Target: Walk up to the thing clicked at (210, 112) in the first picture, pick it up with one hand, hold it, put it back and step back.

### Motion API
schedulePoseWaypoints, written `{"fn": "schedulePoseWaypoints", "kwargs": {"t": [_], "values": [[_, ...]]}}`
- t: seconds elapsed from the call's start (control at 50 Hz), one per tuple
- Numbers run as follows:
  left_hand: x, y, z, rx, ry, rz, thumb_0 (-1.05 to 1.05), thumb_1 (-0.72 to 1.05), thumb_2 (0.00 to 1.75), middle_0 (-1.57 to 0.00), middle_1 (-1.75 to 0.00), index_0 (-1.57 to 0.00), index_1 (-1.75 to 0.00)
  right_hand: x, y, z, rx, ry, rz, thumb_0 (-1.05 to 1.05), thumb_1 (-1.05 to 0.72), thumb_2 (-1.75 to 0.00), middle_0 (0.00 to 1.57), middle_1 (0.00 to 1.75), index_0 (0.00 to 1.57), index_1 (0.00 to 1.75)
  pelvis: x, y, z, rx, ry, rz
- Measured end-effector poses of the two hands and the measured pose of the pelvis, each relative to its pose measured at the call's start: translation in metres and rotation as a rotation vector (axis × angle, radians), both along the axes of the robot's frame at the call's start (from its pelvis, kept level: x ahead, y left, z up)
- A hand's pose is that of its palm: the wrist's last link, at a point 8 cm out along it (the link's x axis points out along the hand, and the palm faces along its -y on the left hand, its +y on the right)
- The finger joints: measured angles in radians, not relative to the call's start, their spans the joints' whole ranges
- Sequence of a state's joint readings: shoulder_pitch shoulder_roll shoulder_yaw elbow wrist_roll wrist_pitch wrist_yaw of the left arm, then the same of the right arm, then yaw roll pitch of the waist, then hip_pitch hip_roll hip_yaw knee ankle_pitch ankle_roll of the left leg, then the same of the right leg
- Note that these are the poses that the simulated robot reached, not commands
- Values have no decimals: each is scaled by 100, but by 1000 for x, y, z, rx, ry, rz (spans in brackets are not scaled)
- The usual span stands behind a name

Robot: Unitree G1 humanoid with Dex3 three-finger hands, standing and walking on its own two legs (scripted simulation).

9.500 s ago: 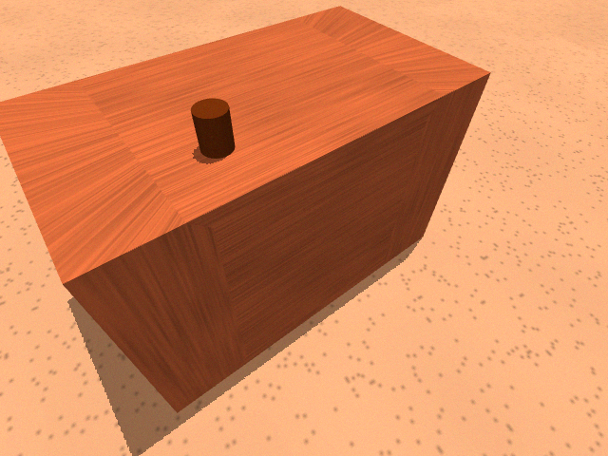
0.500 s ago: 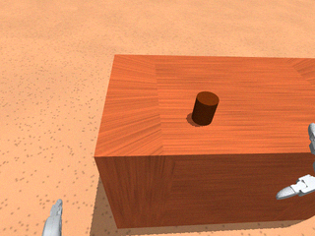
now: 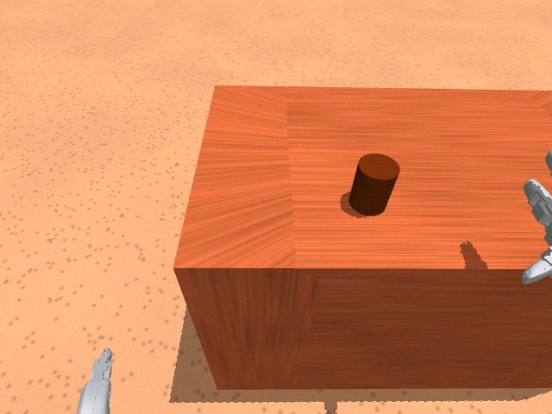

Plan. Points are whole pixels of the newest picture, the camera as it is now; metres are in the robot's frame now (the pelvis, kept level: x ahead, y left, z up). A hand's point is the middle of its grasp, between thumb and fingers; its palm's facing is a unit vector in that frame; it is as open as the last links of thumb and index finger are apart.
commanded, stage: go down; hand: right
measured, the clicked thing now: (372, 185) +0.53 -0.18 +0.03
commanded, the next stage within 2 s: approach in 1.86 s
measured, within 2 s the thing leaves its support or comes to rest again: neither
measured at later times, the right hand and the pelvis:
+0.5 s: hand (540, 195) +0.37 -0.34 +0.16, palm faces +0.11 +0.99 +0.01, open 17.4 cm; pelvis +0.00 +0.00 -0.01, yaw +0 degrees
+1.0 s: hand (541, 181) +0.40 -0.36 +0.16, palm faces +0.13 +0.99 +0.01, open 17.3 cm; pelvis +0.01 -0.01 -0.01, yaw +1 degrees
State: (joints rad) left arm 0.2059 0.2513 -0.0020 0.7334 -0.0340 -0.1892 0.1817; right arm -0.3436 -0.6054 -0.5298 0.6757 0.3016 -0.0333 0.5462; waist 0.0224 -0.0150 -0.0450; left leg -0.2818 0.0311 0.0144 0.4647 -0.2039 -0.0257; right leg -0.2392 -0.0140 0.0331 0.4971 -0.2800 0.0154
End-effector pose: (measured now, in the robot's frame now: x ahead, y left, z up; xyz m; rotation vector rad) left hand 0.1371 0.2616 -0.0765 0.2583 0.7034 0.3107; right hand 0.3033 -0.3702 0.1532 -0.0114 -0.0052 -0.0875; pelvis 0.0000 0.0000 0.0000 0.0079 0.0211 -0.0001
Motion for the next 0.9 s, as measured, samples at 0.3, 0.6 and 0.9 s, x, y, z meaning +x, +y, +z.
{"fn": "schedulePoseWaypoints", "kwargs": {"t": [0.3,0.6,0.9], "values": [[7,-10,7,31,-16,-50,-1,-55,6,-6,-5,-5,-6,20,-22,1,20,-9,-51,-1,52,-3,6,4,5,4,-1,1,-4,11,40,6],[-9,-6,4,44,3,-27,-1,-55,6,-6,-5,-6,-6,55,-28,5,33,10,-29,-1,52,-3,6,4,6,4,-2,-1,-8,15,95,12],[-1,-9,3,57,10,-29,-1,-56,7,-6,-5,-5,-6,67,-42,4,20,17,-44,-1,51,-3,6,4,6,4,5,-6,-13,27,131,13]]}}
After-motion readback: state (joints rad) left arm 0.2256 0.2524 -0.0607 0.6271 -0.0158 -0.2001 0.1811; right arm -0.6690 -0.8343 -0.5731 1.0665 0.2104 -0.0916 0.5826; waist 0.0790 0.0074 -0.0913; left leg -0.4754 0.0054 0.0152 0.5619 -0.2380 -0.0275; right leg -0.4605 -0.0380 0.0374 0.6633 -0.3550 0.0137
